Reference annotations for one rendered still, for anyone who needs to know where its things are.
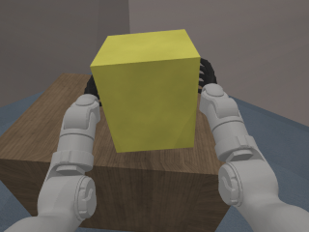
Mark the left robot forearm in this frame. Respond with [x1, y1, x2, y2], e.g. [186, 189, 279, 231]
[37, 94, 100, 212]

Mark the pedestal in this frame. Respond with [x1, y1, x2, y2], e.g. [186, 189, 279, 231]
[0, 72, 231, 232]

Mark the left robot hand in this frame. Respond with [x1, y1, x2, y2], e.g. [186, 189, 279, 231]
[83, 75, 102, 107]

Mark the right robot upper arm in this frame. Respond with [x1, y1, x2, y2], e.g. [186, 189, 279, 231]
[218, 159, 309, 232]

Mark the left robot upper arm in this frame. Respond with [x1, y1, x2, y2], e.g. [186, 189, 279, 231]
[4, 175, 97, 232]

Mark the right robot hand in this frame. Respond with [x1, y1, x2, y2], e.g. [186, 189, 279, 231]
[198, 58, 217, 94]

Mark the right robot forearm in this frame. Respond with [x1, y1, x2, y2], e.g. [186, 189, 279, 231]
[199, 83, 279, 194]

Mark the carton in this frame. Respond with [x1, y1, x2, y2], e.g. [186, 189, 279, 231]
[90, 29, 201, 153]

